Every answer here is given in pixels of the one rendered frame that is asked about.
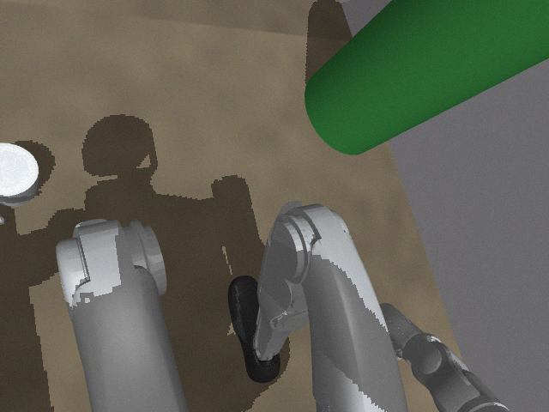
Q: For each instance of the right robot hand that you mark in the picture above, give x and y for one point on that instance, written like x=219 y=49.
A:
x=401 y=329

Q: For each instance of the right robot arm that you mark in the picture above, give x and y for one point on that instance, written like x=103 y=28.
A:
x=446 y=376

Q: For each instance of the cup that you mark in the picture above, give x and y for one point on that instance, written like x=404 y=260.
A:
x=19 y=175

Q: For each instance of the right robot foot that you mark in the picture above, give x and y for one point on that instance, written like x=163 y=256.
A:
x=244 y=306

